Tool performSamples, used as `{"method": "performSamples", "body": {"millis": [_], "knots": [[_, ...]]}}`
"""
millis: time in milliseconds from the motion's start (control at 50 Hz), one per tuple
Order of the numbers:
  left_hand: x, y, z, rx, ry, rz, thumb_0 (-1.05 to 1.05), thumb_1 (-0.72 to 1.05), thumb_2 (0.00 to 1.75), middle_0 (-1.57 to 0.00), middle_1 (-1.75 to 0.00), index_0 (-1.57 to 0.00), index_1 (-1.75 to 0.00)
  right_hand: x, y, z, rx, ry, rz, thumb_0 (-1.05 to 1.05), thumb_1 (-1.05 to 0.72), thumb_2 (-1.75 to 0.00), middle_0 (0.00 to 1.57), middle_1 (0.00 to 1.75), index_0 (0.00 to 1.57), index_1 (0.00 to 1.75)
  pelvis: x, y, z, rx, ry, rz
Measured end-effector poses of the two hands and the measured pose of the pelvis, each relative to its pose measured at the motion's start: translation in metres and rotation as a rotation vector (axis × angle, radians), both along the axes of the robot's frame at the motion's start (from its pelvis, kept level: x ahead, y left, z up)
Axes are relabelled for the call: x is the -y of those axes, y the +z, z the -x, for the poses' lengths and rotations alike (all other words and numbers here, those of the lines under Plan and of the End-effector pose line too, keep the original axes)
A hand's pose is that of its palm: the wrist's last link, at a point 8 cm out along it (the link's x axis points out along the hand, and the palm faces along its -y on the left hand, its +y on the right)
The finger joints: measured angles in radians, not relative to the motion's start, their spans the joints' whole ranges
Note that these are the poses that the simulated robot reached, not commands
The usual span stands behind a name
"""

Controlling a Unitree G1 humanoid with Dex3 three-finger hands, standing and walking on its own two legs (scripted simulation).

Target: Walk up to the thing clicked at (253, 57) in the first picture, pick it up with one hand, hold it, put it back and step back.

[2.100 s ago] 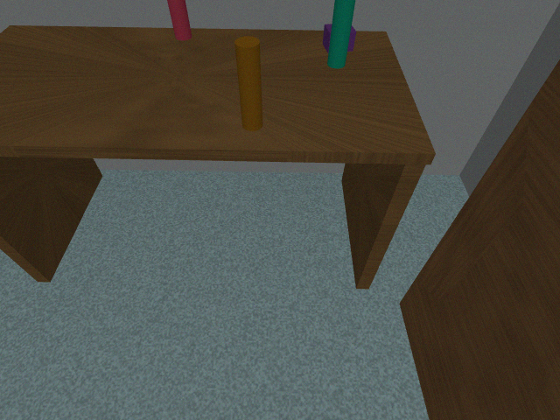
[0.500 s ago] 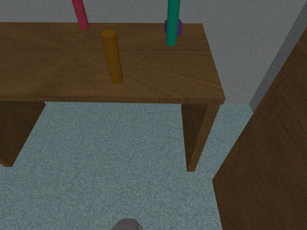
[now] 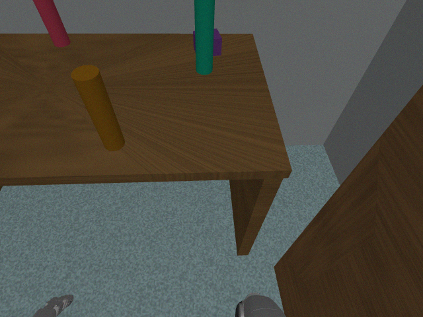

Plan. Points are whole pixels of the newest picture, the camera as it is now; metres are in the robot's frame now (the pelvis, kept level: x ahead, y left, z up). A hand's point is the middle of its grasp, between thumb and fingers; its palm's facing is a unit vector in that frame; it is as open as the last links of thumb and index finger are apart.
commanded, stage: walk up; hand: left
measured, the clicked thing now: (102, 113) +0.51 +0.24 +0.07
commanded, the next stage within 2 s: stand in 1.50 s
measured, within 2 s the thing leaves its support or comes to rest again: neither
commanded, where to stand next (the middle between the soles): +0.11 +0.02 m, yaw +2 degrees
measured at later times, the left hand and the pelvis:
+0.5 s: hand out of the picture +0.13 +0.27 -0.16, palm faces +0.01 -0.93 -0.38, open 7.4 cm; pelvis +0.04 +0.00 -0.01, yaw +1 degrees
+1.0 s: hand out of the picture +0.12 +0.26 -0.14, palm faces +0.01 -0.94 -0.33, open 7.4 cm; pelvis +0.05 +0.01 +0.02, yaw +1 degrees
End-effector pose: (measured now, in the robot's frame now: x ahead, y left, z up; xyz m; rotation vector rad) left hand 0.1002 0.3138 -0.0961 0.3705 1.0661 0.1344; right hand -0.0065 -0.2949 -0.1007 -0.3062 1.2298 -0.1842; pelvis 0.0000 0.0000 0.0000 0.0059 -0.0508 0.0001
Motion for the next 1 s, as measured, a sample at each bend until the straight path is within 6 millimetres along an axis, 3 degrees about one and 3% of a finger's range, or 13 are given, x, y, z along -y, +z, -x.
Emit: {"method": "performSamples", "body": {"millis": [80,160,280,360,480,620,800,1000], "knots": [[0.02,-0.004,-0.027,0.047,0.005,-0.019,0.01,0.91,0.9,-0.2,-0.29,-0.2,-0.29,0.001,-0.029,-0.018,-0.047,-0.012,-0.04,0.01,-0.91,-0.9,0.26,0.3,0.2,0.3,0.014,-0.012,-0.016,0.004,0.006,0.007],[0.035,0.0,-0.036,0.05,0.004,-0.007,0.01,0.91,0.9,-0.2,-0.3,-0.2,-0.3,0.001,-0.036,-0.038,-0.06,-0.017,-0.049,0.01,-0.91,-0.9,0.24,0.3,0.2,0.3,0.014,-0.01,-0.026,-0.002,0.015,0.002],[0.024,-0.015,-0.041,0.032,0.027,0.002,0.01,0.9,0.9,-0.21,-0.3,-0.21,-0.3,-0.001,-0.039,-0.046,-0.093,-0.017,-0.024,0.01,-0.91,-0.9,0.23,0.3,0.2,0.3,0.003,-0.017,-0.036,-0.009,0.022,0.008],[0.01,-0.027,-0.041,-0.013,0.065,0.005,0.01,0.9,0.9,-0.2,-0.3,-0.21,-0.3,-0.004,-0.034,-0.05,-0.091,-0.034,0.007,0.01,-0.91,-0.9,0.24,0.3,0.2,0.3,-0.005,-0.019,-0.04,-0.007,0.017,0.006],[-0.002,-0.027,-0.03,-0.054,0.108,-0.014,0.01,0.91,0.9,-0.2,-0.3,-0.2,-0.3,-0.005,-0.031,-0.07,-0.09,-0.025,0.01,0.01,-0.91,-0.9,0.25,0.3,0.2,0.3,-0.005,-0.014,-0.043,-0.018,0.011,0.019],[0.0,-0.018,-0.008,-0.127,0.107,-0.018,0.01,0.91,0.9,-0.2,-0.3,-0.2,-0.29,-0.009,-0.024,-0.109,-0.005,-0.005,-0.001,0.01,-0.91,-0.9,0.23,0.3,0.2,0.3,-0.008,-0.003,-0.042,-0.004,0.017,0.009],[0.003,-0.007,-0.01,-0.11,0.121,0.014,0.01,0.91,0.9,-0.2,-0.3,-0.2,-0.3,-0.012,-0.003,-0.151,0.072,0.042,-0.002,0.01,-0.91,-0.9,0.21,0.3,0.2,0.3,-0.011,0.011,-0.044,0.001,0.015,0.008],[0.006,-0.004,-0.014,-0.126,0.129,0.03,0.01,0.91,0.9,-0.2,-0.3,-0.2,-0.3,-0.013,0.007,-0.162,0.07,0.034,-0.003,0.01,-0.91,-0.9,0.21,0.3,0.2,0.3,-0.01,0.02,-0.05,-0.003,0.013,0.008]]}}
